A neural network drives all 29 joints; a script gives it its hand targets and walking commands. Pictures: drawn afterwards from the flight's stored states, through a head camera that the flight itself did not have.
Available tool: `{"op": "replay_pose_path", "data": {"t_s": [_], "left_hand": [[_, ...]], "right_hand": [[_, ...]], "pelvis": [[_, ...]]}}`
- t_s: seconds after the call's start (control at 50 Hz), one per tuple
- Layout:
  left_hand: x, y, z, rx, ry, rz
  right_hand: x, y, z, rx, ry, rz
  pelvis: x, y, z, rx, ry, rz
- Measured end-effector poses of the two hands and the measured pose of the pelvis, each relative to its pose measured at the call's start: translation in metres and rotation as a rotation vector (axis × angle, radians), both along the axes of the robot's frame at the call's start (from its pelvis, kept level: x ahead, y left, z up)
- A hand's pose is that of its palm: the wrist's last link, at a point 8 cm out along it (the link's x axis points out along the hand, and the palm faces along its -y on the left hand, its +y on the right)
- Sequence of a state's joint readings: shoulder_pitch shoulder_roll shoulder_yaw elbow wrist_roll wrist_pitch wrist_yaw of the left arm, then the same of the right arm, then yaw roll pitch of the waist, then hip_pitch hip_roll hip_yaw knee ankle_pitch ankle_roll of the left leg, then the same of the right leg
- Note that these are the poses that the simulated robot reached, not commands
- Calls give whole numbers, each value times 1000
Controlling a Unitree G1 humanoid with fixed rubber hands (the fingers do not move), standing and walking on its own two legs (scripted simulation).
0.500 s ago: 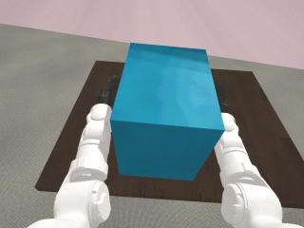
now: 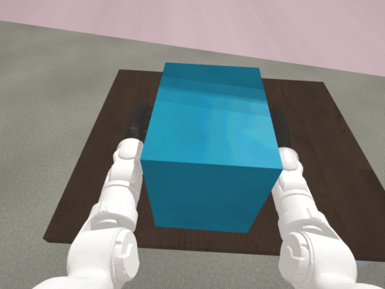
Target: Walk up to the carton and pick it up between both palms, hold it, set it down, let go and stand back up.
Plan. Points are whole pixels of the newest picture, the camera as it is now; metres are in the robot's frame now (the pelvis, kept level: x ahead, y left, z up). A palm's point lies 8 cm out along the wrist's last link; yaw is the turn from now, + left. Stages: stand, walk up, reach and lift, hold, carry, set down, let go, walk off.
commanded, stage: set down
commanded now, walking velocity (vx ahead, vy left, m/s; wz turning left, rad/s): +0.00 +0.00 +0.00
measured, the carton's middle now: (206, 148) +0.41 -0.03 +0.05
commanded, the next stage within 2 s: none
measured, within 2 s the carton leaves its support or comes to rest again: rests again in 1.26 s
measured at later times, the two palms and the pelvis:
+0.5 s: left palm (138, 144) +0.41 +0.13 +0.06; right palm (274, 149) +0.39 -0.18 +0.07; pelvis +0.00 +0.00 +0.00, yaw -1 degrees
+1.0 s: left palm (139, 151) +0.41 +0.13 +0.04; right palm (273, 157) +0.38 -0.19 +0.05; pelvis +0.00 +0.00 +0.00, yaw -1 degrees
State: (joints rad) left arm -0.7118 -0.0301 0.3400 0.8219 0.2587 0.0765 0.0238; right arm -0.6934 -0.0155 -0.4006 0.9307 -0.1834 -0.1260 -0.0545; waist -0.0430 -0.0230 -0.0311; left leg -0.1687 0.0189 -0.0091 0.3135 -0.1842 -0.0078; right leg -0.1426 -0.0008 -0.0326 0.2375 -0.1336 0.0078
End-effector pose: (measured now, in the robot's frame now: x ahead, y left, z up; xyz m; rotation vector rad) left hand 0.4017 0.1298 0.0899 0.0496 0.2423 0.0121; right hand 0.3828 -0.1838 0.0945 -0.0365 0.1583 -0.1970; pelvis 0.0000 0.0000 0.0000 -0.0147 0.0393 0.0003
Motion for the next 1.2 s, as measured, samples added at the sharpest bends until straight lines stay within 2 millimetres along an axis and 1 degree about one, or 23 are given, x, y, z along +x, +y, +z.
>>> {"op": "replay_pose_path", "data": {"t_s": [0.16, 0.52, 0.94, 1.2], "left_hand": [[2, -2, -11, 0, 24, -3], [9, 0, -31, 13, 41, -7], [5, -2, -52, 22, 54, -14], [6, 0, -54, 29, 40, -12]], "right_hand": [[1, -2, -9, 0, 22, 1], [8, 0, -28, -3, 40, 4], [2, -2, -46, -15, 55, 0], [4, 0, -49, -26, 43, 5]], "pelvis": [[0, -1, 0, 4, 23, -8], [4, 0, -1, 4, 84, -13], [2, 1, -2, 5, 123, -21], [2, 1, -2, 6, 133, -17]]}}
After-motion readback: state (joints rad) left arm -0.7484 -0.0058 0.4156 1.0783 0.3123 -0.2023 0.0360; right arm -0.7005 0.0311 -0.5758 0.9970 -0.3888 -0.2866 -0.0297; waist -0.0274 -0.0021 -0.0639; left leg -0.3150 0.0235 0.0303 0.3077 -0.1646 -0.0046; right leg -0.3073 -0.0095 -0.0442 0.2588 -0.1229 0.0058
